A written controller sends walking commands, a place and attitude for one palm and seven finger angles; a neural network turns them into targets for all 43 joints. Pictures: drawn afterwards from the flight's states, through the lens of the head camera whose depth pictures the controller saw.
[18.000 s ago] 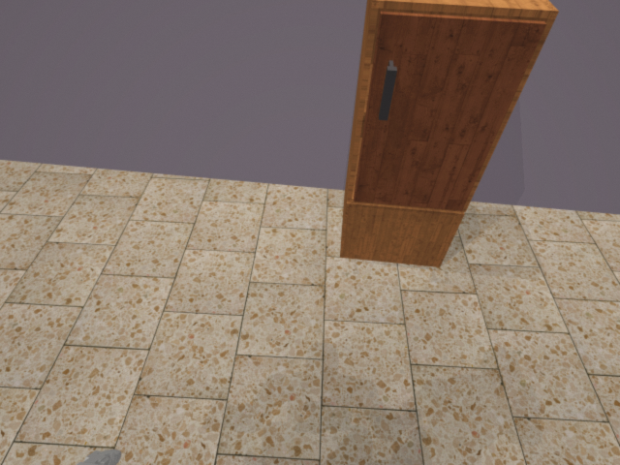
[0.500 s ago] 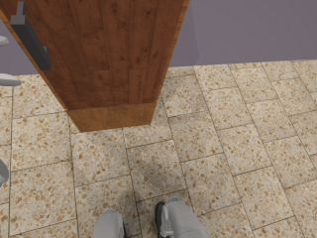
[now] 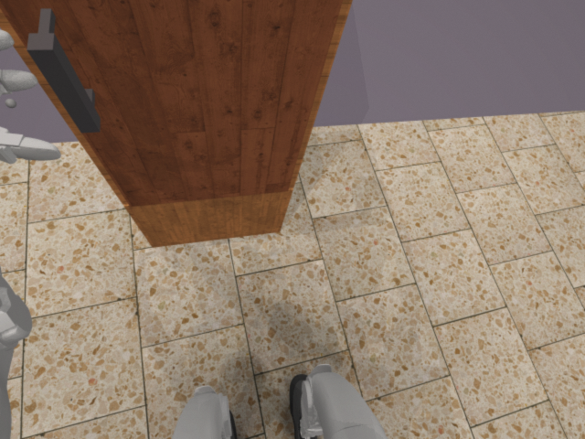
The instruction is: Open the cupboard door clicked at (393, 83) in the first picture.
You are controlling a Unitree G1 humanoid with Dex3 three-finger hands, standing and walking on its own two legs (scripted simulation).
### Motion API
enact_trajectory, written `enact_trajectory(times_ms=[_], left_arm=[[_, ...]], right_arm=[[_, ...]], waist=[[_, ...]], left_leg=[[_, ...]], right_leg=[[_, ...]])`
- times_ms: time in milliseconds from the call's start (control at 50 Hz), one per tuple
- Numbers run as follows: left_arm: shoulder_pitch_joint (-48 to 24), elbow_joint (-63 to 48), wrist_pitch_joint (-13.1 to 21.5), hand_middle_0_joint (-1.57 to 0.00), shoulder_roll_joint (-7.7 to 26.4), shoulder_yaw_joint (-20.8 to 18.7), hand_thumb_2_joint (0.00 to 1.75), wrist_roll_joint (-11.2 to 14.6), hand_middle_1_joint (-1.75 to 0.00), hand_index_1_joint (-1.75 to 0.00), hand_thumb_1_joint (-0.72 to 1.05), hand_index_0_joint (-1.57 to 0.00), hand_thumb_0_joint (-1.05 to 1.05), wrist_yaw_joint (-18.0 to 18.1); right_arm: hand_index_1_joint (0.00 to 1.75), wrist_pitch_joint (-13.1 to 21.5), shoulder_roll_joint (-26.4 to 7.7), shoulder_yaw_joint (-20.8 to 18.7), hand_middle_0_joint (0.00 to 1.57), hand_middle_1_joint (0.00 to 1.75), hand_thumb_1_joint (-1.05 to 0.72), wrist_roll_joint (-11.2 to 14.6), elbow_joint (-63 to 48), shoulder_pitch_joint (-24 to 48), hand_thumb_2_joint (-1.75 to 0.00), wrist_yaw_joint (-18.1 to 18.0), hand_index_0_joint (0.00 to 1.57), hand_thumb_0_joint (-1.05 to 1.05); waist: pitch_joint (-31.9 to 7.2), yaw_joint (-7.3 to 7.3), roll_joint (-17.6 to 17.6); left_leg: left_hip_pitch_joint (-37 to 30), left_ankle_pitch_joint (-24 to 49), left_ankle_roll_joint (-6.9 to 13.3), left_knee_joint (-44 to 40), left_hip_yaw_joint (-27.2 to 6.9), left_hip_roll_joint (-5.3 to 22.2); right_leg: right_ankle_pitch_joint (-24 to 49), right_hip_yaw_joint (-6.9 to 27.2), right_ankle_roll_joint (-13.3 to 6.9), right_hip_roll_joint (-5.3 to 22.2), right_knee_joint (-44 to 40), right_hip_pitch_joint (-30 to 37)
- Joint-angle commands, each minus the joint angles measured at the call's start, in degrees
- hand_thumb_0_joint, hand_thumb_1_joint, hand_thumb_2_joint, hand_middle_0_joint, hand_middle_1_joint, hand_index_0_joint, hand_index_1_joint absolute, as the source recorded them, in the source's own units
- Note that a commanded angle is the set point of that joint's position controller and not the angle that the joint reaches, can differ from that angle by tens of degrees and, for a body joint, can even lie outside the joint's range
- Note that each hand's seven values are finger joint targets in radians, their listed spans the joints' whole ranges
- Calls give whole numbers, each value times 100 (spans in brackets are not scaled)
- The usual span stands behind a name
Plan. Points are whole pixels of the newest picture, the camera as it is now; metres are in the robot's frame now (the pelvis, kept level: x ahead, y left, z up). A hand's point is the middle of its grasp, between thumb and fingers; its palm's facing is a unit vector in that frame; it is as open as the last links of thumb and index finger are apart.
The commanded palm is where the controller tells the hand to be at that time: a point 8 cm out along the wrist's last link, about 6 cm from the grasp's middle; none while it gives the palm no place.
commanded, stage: slide the fingers in behind the handle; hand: left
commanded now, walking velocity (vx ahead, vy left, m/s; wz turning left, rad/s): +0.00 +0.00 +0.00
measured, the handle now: (70, 76) +0.56 +0.23 +0.07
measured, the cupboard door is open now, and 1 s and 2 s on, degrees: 0 0 0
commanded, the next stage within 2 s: close the thumb around the handle in 1.54 s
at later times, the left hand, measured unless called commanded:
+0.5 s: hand (32, 107) +0.51 +0.26 +0.07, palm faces +0.07 -1.00 -0.02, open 14.0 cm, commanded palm +0.50 +0.28 +0.07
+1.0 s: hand (63, 107) +0.51 +0.23 +0.07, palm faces +0.06 -1.00 -0.02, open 13.9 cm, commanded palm +0.50 +0.25 +0.07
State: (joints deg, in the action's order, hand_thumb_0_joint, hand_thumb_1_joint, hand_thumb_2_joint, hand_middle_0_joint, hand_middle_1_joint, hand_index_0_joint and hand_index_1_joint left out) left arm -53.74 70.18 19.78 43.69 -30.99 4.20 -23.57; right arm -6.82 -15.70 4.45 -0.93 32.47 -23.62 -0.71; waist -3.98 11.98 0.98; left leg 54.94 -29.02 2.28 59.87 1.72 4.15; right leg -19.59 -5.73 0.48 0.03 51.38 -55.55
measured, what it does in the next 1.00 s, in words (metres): stands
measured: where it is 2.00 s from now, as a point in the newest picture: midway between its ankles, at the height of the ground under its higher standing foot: outside the picture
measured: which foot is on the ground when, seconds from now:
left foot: down 0.00-1.00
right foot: down 0.00-1.00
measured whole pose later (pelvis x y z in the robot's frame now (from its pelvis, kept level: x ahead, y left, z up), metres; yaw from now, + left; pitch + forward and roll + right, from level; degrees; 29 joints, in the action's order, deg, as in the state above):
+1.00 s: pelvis +0.00 -0.01 +0.00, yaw +2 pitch +24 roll -4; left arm -55.4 69.1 21.9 34.2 -22.9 5.4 -16.4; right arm -4.5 -15.2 3.2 -1.8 35.7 -23.3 0.3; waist -4.8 10.4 1.1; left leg 55.0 -28.5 1.6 59.9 0.3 3.2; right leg -20.3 -6.9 -0.2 0.9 52.4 -55.4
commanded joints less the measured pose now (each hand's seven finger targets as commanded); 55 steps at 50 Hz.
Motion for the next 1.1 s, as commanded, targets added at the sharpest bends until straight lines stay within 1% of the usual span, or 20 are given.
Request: enact_trajectory(times_ms=[0, 100, 160, 180, 280, 320, 340, 400, 440, 540, 640, 680, 720, 760, 900, 940, 960, 1000, 1040, 1080], left_arm=[[-2207, -1363, 454, -30, 1583, -97, 30, 196, -120, -120, -50, -30, 0, -61], [-2241, -1317, 413, -30, 1160, 173, 30, 241, -120, -120, -50, -30, 0, -23], [-2268, -1144, 376, -30, 1363, 43, 30, 170, -120, -120, -50, -30, 0, 128], [-2444, -1273, 433, -30, 1329, 90, 30, 153, -120, -120, -50, -30, 0, 174], [-2535, -1242, 473, -30, 1089, 301, 30, 67, -120, -120, -50, -30, 0, 231], [-2469, -1168, 459, -30, 1261, 183, 30, 79, -120, -120, -50, -30, 0, 199], [-2529, -1194, 451, -30, 1014, 370, 30, 102, -120, -120, -50, -30, 0, 172], [-2458, -1326, 492, -30, 959, 340, 30, 154, -120, -120, -50, -30, 0, 162], [-2547, -1254, 464, -30, 788, 447, 30, 189, -120, -120, -50, -30, 0, 177], [-2733, -1376, 523, -30, 754, 429, 30, 152, -120, -120, -50, -30, 0, 369], [-2745, -1346, 554, -30, 340, 710, 30, 93, -120, -120, -50, -30, 0, 473], [-2784, -1249, 544, -30, 456, 569, 30, 153, -120, -120, -50, -30, 0, 528], [-2844, -1308, 557, -30, 596, 500, 30, 65, -120, -120, -50, -30, 0, 571], [-2912, -1325, 560, -30, 264, 784, 30, 26, -120, -120, -50, -30, 0, 591], [-2911, -1451, 614, -30, 56, 864, 30, 116, -120, -120, -50, -30, 0, 590], [-2879, -1402, 589, -30, -144, 950, 30, 168, -120, -120, -50, -30, 0, 605], [-2831, -1368, 583, -30, 19, 757, 30, 195, -120, -120, -50, -30, 0, 657], [-2858, -1363, 600, -30, 237, 575, 30, 168, -120, -120, -50, -30, 0, 781], [-2824, -1264, 612, -30, 65, 783, 30, 25, -120, -120, -50, -30, 0, 863], [-2874, -1470, 698, -30, 132, 771, 30, -53, -120, -120, -50, -30, 0, 929]], right_arm=[[30, 59, -1234, -483, 20, 30, -90, -52, -112, -1156, -90, -77, 20, 0], [30, 38, -1201, -496, 20, 30, -90, -44, -37, -1140, -90, -58, 20, 0], [30, 56, -1213, -479, 20, 30, -90, -48, -58, -1123, -90, -74, 20, 0], [30, 72, -1197, -460, 20, 30, -90, -57, -78, -1114, -90, -81, 20, 0], [30, 112, -1185, -475, 20, 30, -90, -81, -30, -1154, -90, -63, 20, 0], [30, 111, -1203, -471, 20, 30, -90, -69, -7, -1143, -90, -72, 20, 0], [30, 125, -1179, -465, 20, 30, -90, -64, -13, -1110, -90, -57, 20, 0], [30, 132, -1175, -496, 20, 30, -90, -72, 11, -1139, -90, -53, 20, 0], [30, 139, -1166, -492, 20, 30, -90, -67, 56, -1108, -90, -48, 20, 0], [30, 184, -1153, -496, 20, 30, -90, -103, 69, -1115, -90, -33, 20, 0], [30, 205, -1107, -511, 20, 30, -90, -112, 116, -1104, -90, 8, 20, 0], [30, 215, -1130, -499, 20, 30, -90, -105, 98, -1114, -90, -9, 20, 0], [30, 228, -1115, -499, 20, 30, -90, -117, 107, -1123, -90, 1, 20, 0], [30, 257, -1069, -498, 20, 30, -90, -117, 123, -1092, -90, 26, 20, 0], [30, 299, -1089, -539, 20, 30, -90, -136, 198, -1162, -90, 40, 20, 0], [30, 304, -1062, -538, 20, 30, -90, -127, 198, -1115, -90, 50, 20, 0], [30, 297, -1081, -542, 20, 30, -90, -130, 186, -1129, -90, 50, 20, 0], [30, 290, -1074, -524, 20, 30, -90, -132, 154, -1118, -90, 55, 20, 0], [30, 299, -1032, -513, 20, 30, -90, -128, 144, -1090, -90, 77, 20, 0], [30, 303, -1047, -520, 20, 30, -90, -150, 94, -1116, -90, 80, 20, 0]], waist=[[-3054, -75, 1254], [-2837, -7, 1268], [-2626, -22, 908], [-2634, -8, 1126], [-2793, 79, 1134], [-2875, 4, 1169], [-2866, 53, 1238], [-3089, 16, 1251], [-2814, 90, 1177], [-2978, 67, 1207], [-2871, 120, 1205], [-2776, 139, 947], [-2971, 79, 1117], [-2820, 162, 1174], [-3120, 156, 1167], [-2956, 158, 1213], [-2964, 108, 984], [-2979, 72, 1024], [-2702, 115, 994], [-2860, 74, 1069]], left_leg=[[-2334, 3352, -209, -722, -581, -95], [-2351, 3195, -195, -737, -550, -105], [-1874, 2629, -130, -794, -511, -154], [-1889, 2639, -126, -784, -500, -162], [-2062, 2703, -118, -734, -506, -163], [-2033, 2687, -139, -743, -511, -164], [-2061, 2641, -134, -745, -498, -174], [-2281, 2932, -153, -718, -532, -158], [-2217, 2804, -150, -727, -534, -143], [-2261, 2840, -168, -699, -572, -164], [-2394, 2884, -196, -709, -607, -151], [-2122, 2719, -141, -712, -581, -177], [-2087, 2693, -146, -687, -545, -197], [-2137, 2603, -145, -709, -545, -200], [-2514, 2958, -200, -690, -643, -166], [-2423, 2880, -200, -698, -605, -175], [-2304, 2792, -183, -708, -602, -182], [-2116, 2767, -158, -681, -545, -210], [-1961, 2566, -142, -710, -525, -225], [-2083, 2654, -143, -720, -557, -230]], right_leg=[[1574, 222, -155, -321, -231, 1376], [1453, 216, -146, -315, -284, 1171], [1303, 264, -133, -296, -322, 1400], [1336, 275, -164, -291, -289, 1374], [1362, 278, -160, -285, -280, 1302], [1362, 289, -156, -281, -278, 1391], [1335, 293, -154, -281, -291, 1342], [1488, 268, -167, -293, -263, 1350], [1381, 251, -156, -298, -303, 1208], [1363, 250, -163, -287, -242, 1198], [1291, 211, -171, -292, -258, 1027], [1354, 238, -173, -293, -262, 1213], [1398, 275, -162, -274, -225, 1312], [1308, 264, -152, -272, -267, 1192], [1383, 200, -176, -284, -231, 1077], [1370, 207, -176, -284, -255, 1070], [1387, 206, -172, -288, -255, 1207], [1490, 250, -168, -281, -217, 1316], [1368, 251, -158, -270, -239, 1256], [1375, 246, -182, -269, -196, 1279]])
